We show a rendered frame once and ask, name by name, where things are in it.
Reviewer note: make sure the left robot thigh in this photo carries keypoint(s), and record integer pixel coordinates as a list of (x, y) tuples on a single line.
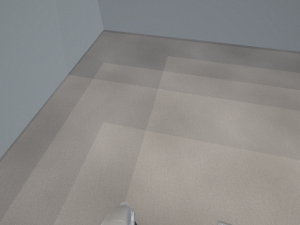
[(120, 215)]

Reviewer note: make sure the left robot shin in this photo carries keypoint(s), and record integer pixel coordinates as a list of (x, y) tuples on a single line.
[(124, 203)]

